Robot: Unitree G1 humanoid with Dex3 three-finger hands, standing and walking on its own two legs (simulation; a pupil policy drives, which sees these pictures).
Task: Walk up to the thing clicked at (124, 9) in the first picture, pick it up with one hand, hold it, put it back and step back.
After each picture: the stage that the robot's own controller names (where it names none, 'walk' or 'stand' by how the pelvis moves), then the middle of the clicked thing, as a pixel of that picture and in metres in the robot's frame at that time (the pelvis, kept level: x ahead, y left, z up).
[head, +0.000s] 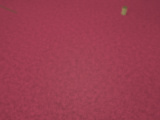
stand; (124, 10) +2.14 -0.64 -0.72
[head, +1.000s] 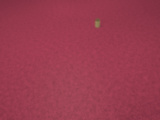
walk; (97, 23) +2.08 -0.12 -0.69
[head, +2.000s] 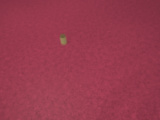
walk; (63, 39) +1.47 +0.29 -0.71
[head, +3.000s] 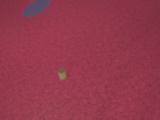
walk; (62, 73) +0.96 +0.29 -0.72
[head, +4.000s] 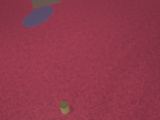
walk; (64, 107) +0.60 +0.22 -0.71
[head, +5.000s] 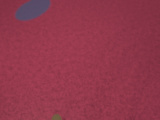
stand; out of the picture +0.42 +0.19 -0.70
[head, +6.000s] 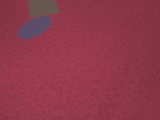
stand; out of the picture +0.37 +0.19 -0.72
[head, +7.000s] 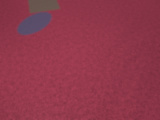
stand; out of the picture +0.37 +0.19 -0.73
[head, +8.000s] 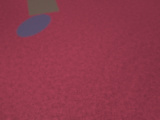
stand; out of the picture +0.37 +0.20 -0.73
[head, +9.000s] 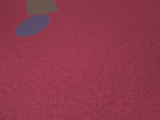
stand; out of the picture +0.37 +0.20 -0.73
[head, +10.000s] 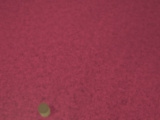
go down; (44, 110) +0.39 +0.21 -0.62
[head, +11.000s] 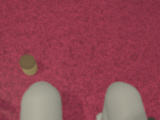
go down; (28, 65) +0.44 +0.24 -0.31
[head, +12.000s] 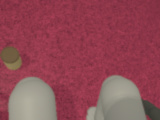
close in; (12, 59) +0.43 +0.26 -0.27
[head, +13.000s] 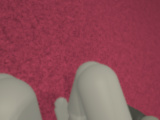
close in; out of the picture +0.42 +0.29 -0.22
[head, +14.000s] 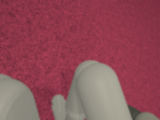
close; out of the picture +0.41 +0.29 -0.22
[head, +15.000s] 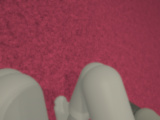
lift; out of the picture +0.37 +0.27 -0.23
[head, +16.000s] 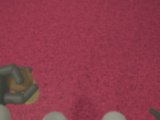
lift; (25, 87) +0.32 +0.20 -0.01
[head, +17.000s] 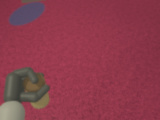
hold; (37, 91) +0.33 +0.17 +0.01
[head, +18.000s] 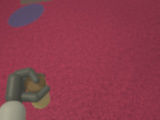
hold; (38, 92) +0.33 +0.17 +0.00
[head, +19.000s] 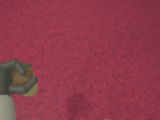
crouch; (25, 81) +0.37 +0.20 -0.07
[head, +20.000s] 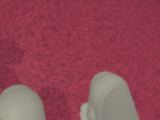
lower; out of the picture +0.47 +0.29 -0.12
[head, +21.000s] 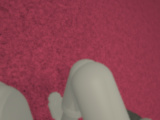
lower; out of the picture +0.43 +0.31 -0.23
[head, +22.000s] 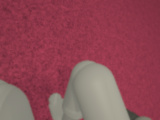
lower; out of the picture +0.42 +0.31 -0.23
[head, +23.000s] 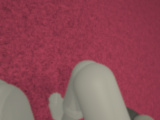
lower; out of the picture +0.42 +0.31 -0.23
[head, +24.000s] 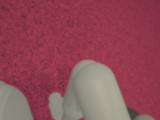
lower; out of the picture +0.42 +0.31 -0.23
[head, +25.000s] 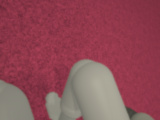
open; out of the picture +0.42 +0.29 -0.23
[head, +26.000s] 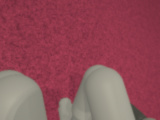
stand; out of the picture +0.42 +0.28 -0.24
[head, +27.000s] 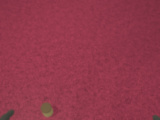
stand; (47, 110) +0.40 +0.20 -0.58
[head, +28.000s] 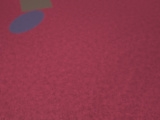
stand; out of the picture +0.40 +0.20 -0.67
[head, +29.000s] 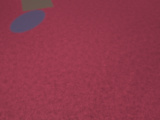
stand; out of the picture +0.39 +0.19 -0.67
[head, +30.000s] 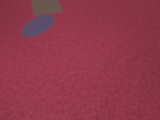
stand; out of the picture +0.42 +0.19 -0.72
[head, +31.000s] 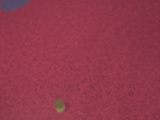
walk; (59, 105) +0.47 +0.19 -0.69
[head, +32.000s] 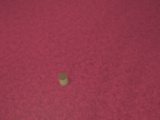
walk; (63, 79) +0.69 +0.19 -0.70
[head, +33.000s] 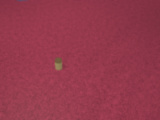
stand; (58, 63) +0.98 +0.19 -0.71
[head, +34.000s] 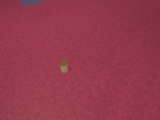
stand; (64, 66) +0.99 +0.19 -0.72
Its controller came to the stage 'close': yes
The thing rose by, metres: 0.70
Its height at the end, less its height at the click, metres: +0.00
